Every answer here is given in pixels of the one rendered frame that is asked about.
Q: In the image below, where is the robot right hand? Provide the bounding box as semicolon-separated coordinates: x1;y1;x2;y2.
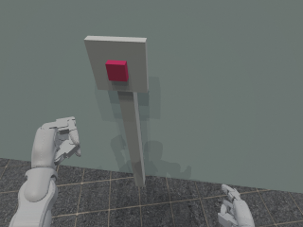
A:
218;184;255;227

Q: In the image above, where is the panel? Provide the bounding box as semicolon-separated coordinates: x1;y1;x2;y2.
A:
84;35;149;187

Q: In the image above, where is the robot left forearm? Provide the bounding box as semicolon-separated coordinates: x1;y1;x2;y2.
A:
9;166;59;227

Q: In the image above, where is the robot left hand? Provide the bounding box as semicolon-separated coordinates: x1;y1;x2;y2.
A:
31;116;81;170

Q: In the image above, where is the button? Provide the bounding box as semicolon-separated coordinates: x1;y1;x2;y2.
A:
105;60;129;82

